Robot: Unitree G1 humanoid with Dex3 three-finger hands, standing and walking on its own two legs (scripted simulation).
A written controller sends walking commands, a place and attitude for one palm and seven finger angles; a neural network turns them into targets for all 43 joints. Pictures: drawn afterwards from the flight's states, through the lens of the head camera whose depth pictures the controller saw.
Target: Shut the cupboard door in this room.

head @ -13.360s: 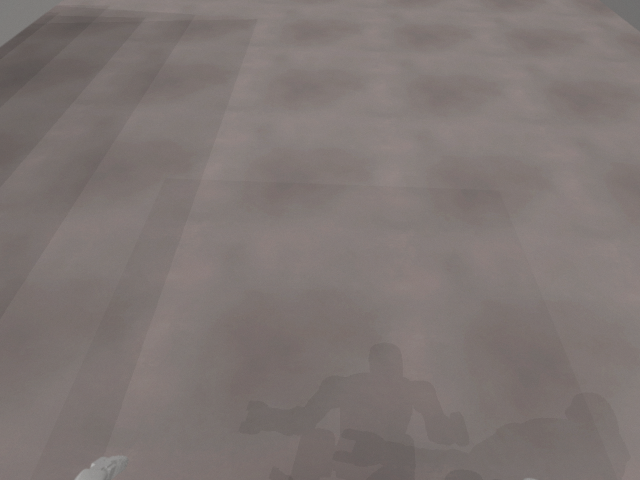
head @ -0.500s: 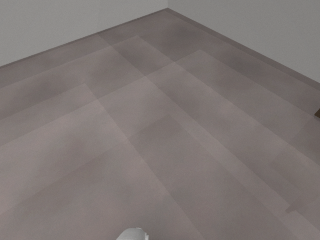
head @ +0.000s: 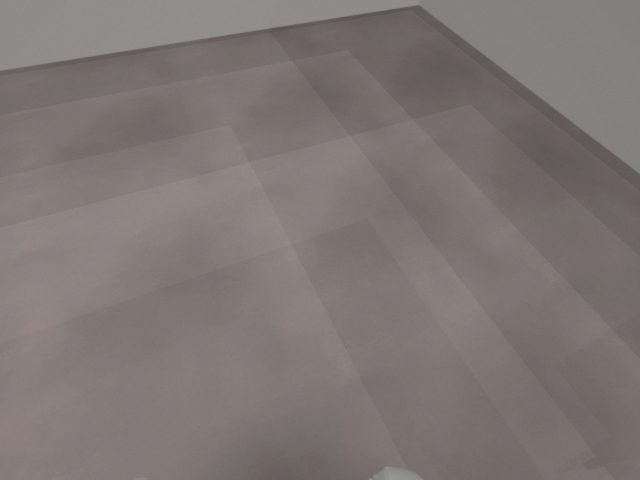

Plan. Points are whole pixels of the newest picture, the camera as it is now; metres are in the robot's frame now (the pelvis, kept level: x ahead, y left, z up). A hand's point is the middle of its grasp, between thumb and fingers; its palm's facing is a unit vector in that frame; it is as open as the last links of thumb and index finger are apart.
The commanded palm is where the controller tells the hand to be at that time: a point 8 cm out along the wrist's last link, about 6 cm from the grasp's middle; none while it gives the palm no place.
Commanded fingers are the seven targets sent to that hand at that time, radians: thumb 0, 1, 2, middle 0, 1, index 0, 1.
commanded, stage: turn or walk to find it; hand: left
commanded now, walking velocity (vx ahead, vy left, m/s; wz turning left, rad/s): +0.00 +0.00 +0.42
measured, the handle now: out of the picture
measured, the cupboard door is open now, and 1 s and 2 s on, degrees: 88 88 88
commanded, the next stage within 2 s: none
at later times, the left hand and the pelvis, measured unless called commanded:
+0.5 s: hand out of the picture +0.00 +0.14 -0.16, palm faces +0.25 -0.93 -0.27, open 7.3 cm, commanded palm none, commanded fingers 0.00 0.90 0.90 -0.20 -0.30 -0.20 -0.30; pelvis -0.01 -0.06 +0.00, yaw +14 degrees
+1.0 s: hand out of the picture -0.05 +0.21 -0.17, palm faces +0.46 -0.86 -0.24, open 7.4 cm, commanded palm none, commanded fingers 0.00 0.90 0.90 -0.20 -0.30 -0.20 -0.30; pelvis -0.03 -0.02 +0.00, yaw +25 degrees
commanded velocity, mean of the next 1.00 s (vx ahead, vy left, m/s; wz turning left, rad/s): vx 0.00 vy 0.00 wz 0.42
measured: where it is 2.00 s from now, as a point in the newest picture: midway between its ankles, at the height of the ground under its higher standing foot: outside the picture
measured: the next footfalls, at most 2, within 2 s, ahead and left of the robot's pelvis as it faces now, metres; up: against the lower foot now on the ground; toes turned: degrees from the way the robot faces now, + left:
right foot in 0.20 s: +0.02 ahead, -0.14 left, +0.00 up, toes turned +2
left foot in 0.68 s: -0.04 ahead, +0.09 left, +0.00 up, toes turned +24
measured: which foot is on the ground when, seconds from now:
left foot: down 0.00-0.20, up 0.22-0.66, down 0.68-1.00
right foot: up 0.00-0.18, down 0.20-0.68, up 0.70-1.00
